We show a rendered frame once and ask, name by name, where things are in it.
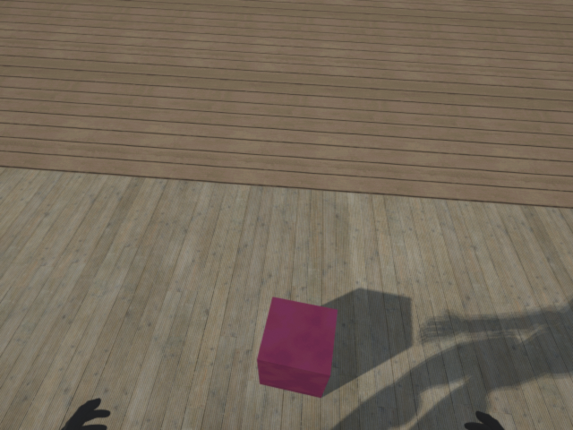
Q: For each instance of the right robot hand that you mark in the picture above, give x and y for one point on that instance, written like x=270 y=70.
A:
x=488 y=423

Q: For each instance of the left robot hand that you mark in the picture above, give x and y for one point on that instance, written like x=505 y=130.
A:
x=85 y=413

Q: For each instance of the carton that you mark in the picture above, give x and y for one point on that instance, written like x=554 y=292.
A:
x=297 y=347

